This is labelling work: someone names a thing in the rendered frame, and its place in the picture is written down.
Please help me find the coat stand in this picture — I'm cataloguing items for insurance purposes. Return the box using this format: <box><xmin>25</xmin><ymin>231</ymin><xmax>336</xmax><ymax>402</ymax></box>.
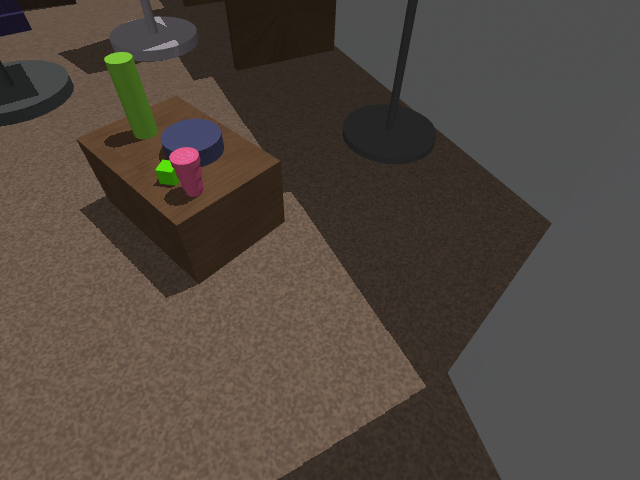
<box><xmin>343</xmin><ymin>0</ymin><xmax>437</xmax><ymax>164</ymax></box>

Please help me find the office chair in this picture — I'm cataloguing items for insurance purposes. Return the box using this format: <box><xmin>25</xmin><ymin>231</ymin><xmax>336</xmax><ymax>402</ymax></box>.
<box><xmin>109</xmin><ymin>0</ymin><xmax>199</xmax><ymax>61</ymax></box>
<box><xmin>0</xmin><ymin>0</ymin><xmax>74</xmax><ymax>126</ymax></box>

